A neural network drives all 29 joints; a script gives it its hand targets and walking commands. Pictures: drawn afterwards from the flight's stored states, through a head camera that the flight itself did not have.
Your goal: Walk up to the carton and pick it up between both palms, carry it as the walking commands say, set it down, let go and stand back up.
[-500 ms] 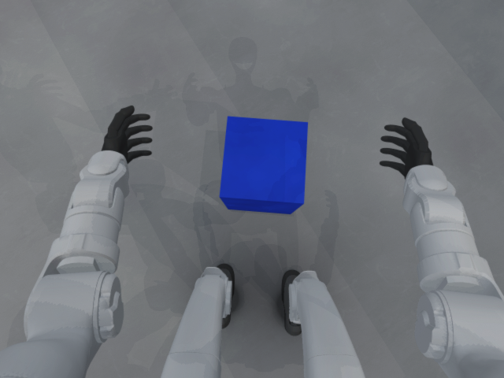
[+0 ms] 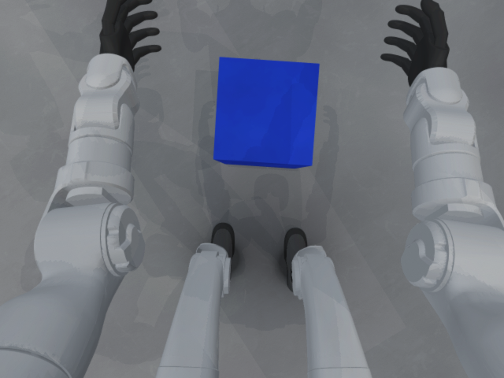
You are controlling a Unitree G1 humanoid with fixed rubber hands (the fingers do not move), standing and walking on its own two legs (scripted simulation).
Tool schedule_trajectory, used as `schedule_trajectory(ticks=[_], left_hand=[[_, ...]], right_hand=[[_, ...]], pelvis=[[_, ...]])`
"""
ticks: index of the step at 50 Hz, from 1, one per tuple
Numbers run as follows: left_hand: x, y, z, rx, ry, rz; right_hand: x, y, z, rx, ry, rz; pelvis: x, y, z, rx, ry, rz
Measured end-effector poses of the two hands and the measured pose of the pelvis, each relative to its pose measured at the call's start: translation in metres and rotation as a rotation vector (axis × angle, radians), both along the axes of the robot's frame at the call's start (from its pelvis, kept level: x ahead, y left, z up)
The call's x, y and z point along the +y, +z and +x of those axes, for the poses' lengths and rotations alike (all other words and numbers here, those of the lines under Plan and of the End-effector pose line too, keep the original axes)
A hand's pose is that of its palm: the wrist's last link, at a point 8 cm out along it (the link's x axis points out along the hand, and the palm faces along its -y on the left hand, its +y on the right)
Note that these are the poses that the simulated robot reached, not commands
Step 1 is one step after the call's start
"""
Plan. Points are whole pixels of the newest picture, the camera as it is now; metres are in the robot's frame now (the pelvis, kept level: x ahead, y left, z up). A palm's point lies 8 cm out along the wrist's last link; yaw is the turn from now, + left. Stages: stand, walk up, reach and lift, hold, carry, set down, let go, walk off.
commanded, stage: reach and lift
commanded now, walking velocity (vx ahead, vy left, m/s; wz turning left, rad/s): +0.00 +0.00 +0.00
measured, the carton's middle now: (263, 122) +0.51 -0.01 -0.52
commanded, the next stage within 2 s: none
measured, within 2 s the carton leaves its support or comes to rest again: neither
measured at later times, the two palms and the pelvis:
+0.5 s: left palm (155, 86) +0.52 +0.19 -0.23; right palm (381, 95) +0.51 -0.21 -0.23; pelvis -0.02 -0.01 -0.12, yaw -1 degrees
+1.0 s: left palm (179, 104) +0.52 +0.19 -0.38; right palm (352, 113) +0.51 -0.20 -0.37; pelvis -0.04 +0.00 -0.23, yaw -2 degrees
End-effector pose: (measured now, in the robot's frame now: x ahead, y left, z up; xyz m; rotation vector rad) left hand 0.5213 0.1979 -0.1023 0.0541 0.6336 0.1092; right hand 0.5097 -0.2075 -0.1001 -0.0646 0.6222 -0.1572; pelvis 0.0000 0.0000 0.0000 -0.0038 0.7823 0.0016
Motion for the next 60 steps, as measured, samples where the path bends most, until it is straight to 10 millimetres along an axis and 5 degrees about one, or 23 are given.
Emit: schedule_trajectory(ticks=[10, 31, 60], left_hand=[[-0.002, -0.030, -0.004, 0.018, -0.003, -0.002], [-0.004, -0.165, 0.000, 0.018, 0.013, 0.005], [-0.015, -0.330, -0.006, 0.082, 0.011, -0.001]], right_hand=[[-0.001, -0.031, -0.003, 0.018, -0.007, 0.007], [0.002, -0.166, -0.002, 0.023, -0.023, 0.006], [0.012, -0.332, -0.008, 0.096, -0.016, 0.019]], pelvis=[[-0.003, -0.018, 0.001, 0.059, -0.010, 0.005], [-0.003, -0.149, -0.028, 0.059, -0.010, -0.004], [0.001, -0.270, -0.049, -0.098, -0.019, -0.011]])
